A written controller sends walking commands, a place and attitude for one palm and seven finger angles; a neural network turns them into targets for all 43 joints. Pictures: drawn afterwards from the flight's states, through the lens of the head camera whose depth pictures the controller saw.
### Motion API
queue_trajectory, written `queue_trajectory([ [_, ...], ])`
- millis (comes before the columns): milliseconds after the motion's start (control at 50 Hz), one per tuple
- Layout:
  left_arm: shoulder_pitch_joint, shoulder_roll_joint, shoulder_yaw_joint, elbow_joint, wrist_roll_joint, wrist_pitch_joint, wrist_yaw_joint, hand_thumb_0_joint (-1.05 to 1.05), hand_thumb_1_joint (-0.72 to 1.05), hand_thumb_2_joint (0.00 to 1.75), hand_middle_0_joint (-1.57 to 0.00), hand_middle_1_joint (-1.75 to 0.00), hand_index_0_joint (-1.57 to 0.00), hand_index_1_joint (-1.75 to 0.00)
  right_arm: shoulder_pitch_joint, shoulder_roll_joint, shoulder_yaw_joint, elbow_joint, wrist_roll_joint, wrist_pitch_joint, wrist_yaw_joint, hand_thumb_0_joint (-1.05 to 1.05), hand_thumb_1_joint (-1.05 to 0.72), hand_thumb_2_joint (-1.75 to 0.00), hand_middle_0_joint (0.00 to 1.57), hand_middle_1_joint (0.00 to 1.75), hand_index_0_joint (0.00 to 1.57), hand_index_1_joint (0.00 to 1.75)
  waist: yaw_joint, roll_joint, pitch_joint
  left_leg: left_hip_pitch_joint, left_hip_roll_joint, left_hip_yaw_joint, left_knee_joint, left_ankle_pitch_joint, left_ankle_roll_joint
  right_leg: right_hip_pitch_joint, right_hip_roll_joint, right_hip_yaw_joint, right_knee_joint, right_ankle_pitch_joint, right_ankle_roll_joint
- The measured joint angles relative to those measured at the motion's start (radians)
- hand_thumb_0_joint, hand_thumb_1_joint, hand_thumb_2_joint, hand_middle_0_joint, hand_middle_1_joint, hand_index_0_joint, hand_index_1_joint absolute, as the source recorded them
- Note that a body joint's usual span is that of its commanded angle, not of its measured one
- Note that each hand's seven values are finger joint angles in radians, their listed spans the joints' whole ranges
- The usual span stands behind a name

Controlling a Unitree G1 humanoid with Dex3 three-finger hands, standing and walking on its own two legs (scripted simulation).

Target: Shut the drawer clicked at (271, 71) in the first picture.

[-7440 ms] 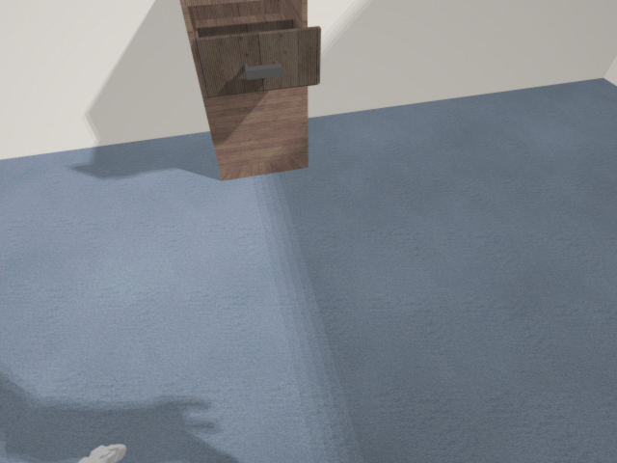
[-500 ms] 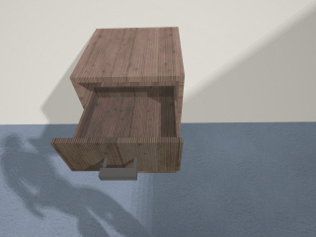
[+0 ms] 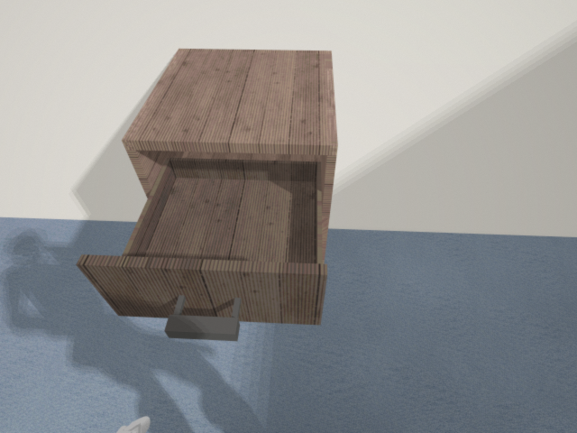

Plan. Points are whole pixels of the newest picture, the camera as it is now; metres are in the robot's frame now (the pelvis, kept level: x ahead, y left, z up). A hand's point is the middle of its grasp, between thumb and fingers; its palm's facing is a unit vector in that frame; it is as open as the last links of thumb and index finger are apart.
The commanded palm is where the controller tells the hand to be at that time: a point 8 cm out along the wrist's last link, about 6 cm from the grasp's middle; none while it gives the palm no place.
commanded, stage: raise the hand and make a fist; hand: left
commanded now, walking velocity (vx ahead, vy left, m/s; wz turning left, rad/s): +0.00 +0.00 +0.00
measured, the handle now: (206, 314) +0.32 +0.16 -0.08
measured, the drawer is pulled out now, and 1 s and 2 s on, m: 0.29 0.29 0.29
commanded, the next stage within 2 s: bring the fist close to the handle in 1.80 s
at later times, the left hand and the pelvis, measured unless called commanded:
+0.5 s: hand out of the picture +0.14 +0.16 -0.04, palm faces +0.02 -1.00 +0.00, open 5.0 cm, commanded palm +0.10 +0.21 -0.03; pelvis -0.04 -0.01 -0.09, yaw +4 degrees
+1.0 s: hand out of the picture +0.13 +0.14 -0.01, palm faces +0.02 -1.00 +0.01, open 3.1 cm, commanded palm +0.09 +0.19 +0.00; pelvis -0.03 +0.01 -0.08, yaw +2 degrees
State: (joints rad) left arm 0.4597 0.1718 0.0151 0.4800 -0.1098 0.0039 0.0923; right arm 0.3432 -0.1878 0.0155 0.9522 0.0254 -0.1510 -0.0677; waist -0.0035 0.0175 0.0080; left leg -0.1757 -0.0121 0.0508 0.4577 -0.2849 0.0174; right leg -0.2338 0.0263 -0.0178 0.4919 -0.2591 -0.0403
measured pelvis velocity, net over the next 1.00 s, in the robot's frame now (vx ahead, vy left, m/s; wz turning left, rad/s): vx -0.03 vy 0.01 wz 0.04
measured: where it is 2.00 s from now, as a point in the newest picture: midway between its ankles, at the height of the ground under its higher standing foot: outside the picture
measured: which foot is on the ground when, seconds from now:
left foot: down 0.00-1.00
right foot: down 0.00-1.00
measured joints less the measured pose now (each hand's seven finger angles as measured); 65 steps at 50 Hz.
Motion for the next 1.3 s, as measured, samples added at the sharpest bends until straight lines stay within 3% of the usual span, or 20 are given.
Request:
queue_trajectory([
  [40, -0.006, -0.004, 0.01, -0.168, -0.04, -0.075, -0.002, 0.03, 0.95, 0.89, -0.22, -0.33, -0.23, -0.33, -0.004, -0.028, -0.009, -0.067, -0.001, -0.062, 0.001, 0.01, -0.91, -0.9, 0.2, 0.3, 0.2, 0.3, -0.022, 0.015, -0.021, -0.058, -0.01, -0.029, 0.061, -0.017, 0.002, -0.041, -0.014, -0.03, 0.049, -0.026, 0.002],
  [100, -0.06, -0.023, 0.047, -0.266, -0.091, -0.264, -0.085, 0.02, 0.94, 0.89, -0.26, -0.37, -0.26, -0.37, -0.06, -0.064, -0.031, -0.166, -0.014, -0.112, 0.024, 0.02, -0.91, -0.9, 0.2, 0.3, 0.2, 0.3, -0.033, 0.018, -0.074, -0.202, -0.013, -0.036, 0.192, -0.064, 0.001, -0.18, -0.021, -0.041, 0.173, -0.071, 0.0],
  [200, -0.007, -0.041, 0.093, -0.281, -0.132, -0.57, -0.309, 0.01, 0.93, 0.89, -0.28, -0.43, -0.34, -0.45, -0.167, -0.092, -0.078, -0.337, -0.016, -0.151, 0.077, 0.02, -0.91, -0.9, 0.2, 0.3, 0.2, 0.3, -0.012, -0.028, -0.143, -0.453, -0.001, -0.019, 0.444, -0.148, -0.007, -0.443, -0.015, -0.029, 0.432, -0.168, -0.014],
  [260, 0.072, -0.024, 0.069, -0.333, -0.136, -0.631, -0.403, 0.01, 0.92, 0.89, -0.34, -0.49, -0.39, -0.51, -0.211, -0.108, -0.098, -0.413, -0.008, -0.153, 0.084, 0.02, -0.91, -0.9, 0.19, 0.3, 0.19, 0.3, 0.015, -0.049, -0.159, -0.573, 0.002, -0.029, 0.588, -0.226, -0.01, -0.556, -0.016, -0.041, 0.562, -0.223, -0.022],
  [340, 0.133, -0.013, 0.055, -0.449, -0.143, -0.581, -0.396, 0.01, 0.91, 0.89, -0.44, -0.58, -0.47, -0.59, -0.248, -0.107, -0.096, -0.465, -0.003, -0.135, 0.065, 0.02, -0.91, -0.9, 0.19, 0.29, 0.19, 0.3, 0.048, -0.04, -0.152, -0.664, 0.005, -0.064, 0.708, -0.274, -0.015, -0.624, -0.017, -0.079, 0.652, -0.264, -0.029],
  [420, 0.124, -0.006, 0.057, -0.553, -0.138, -0.53, -0.366, 0.02, 0.9, 0.89, -0.53, -0.67, -0.55, -0.68, -0.249, -0.063, -0.051, -0.474, -0.003, -0.109, 0.051, 0.01, -0.91, -0.9, 0.19, 0.29, 0.19, 0.3, 0.062, -0.02, -0.148, -0.707, 0.009, -0.095, 0.752, -0.285, -0.019, -0.646, -0.014, -0.11, 0.67, -0.27, -0.031],
  [540, 0.064, 0.011, 0.032, -0.625, -0.125, -0.405, -0.381, 0.01, 0.9, 0.9, -0.66, -0.81, -0.67, -0.81, -0.195, 0.015, 0.018, -0.454, 0.003, -0.064, 0.048, 0.02, -0.91, -0.9, 0.2, 0.3, 0.2, 0.3, 0.04, 0.012, -0.141, -0.709, 0.013, -0.1, 0.735, -0.27, -0.012, -0.641, -0.009, -0.114, 0.637, -0.247, -0.024],
  [620, 0.084, 0.006, 0.029, -0.644, -0.122, -0.339, -0.348, 0.01, 0.9, 0.89, -0.74, -0.89, -0.75, -0.9, -0.137, 0.035, 0.027, -0.44, 0.005, -0.035, 0.044, 0.02, -0.9, -0.9, 0.2, 0.3, 0.2, 0.3, 0.017, 0.022, -0.141, -0.679, 0.012, -0.08, 0.693, -0.254, -0.004, -0.619, -0.009, -0.094, 0.602, -0.229, -0.015],
  [720, 0.15, -0.007, 0.01, -0.69, -0.109, -0.355, -0.279, 0.01, 0.9, 0.89, -0.84, -1.0, -0.85, -1.0, -0.081, 0.003, 0.008, -0.438, 0.001, -0.036, 0.043, 0.02, -0.9, -0.9, 0.2, 0.3, 0.2, 0.3, -0.001, 0.026, -0.143, -0.664, 0.006, -0.062, 0.67, -0.247, 0.007, -0.611, -0.014, -0.076, 0.586, -0.221, -0.004],
  [880, 0.236, -0.015, -0.06, -0.775, -0.066, -0.401, -0.224, 0.01, 0.91, 0.9, -1.0, -1.18, -1.01, -1.18, -0.076, -0.056, -0.035, -0.475, 0.003, -0.031, 0.042, 0.02, -0.91, -0.9, 0.2, 0.3, 0.2, 0.3, -0.008, 0.017, -0.15, -0.667, 0.0, -0.053, 0.687, -0.26, 0.02, -0.615, -0.02, -0.067, 0.602, -0.231, 0.007],
  [1040, 0.289, -0.02, -0.105, -0.851, -0.033, -0.375, -0.182, 0.02, 0.9, 0.89, -1.16, -1.35, -1.17, -1.35, -0.106, -0.039, -0.029, -0.551, 0.005, 0.003, 0.051, 0.02, -0.91, -0.9, 0.19, 0.3, 0.19, 0.3, 0.002, 0.014, -0.164, -0.635, -0.001, -0.051, 0.677, -0.266, 0.024, -0.582, -0.02, -0.064, 0.591, -0.235, 0.012],
  [1300, 0.341, -0.023, -0.153, -0.932, -0.006, -0.33, -0.168, 0.01, 0.9, 0.9, -1.36, -1.57, -1.37, -1.56, -0.101, -0.011, 0.019, -0.605, 0.006, 0.04, 0.066, 0.02, -0.91, -0.9, 0.2, 0.3, 0.2, 0.3, 0.023, 0.032, -0.167, -0.596, -0.004, -0.059, 0.661, -0.267, 0.024, -0.539, -0.022, -0.071, 0.572, -0.238, 0.013],
])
